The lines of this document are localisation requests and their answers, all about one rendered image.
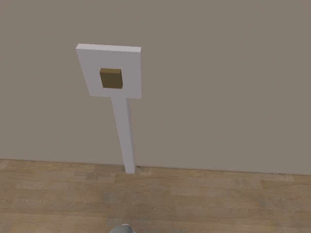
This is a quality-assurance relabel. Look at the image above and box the panel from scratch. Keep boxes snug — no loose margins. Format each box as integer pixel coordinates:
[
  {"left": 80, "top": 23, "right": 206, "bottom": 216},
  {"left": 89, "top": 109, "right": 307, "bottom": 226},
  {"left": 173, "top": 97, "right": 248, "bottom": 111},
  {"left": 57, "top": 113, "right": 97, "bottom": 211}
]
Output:
[{"left": 76, "top": 44, "right": 142, "bottom": 174}]

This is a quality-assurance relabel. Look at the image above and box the button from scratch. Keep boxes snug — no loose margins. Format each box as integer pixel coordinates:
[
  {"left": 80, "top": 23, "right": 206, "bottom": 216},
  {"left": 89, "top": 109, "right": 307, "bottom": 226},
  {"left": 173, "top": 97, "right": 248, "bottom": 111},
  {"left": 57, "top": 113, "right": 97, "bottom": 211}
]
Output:
[{"left": 100, "top": 68, "right": 123, "bottom": 89}]

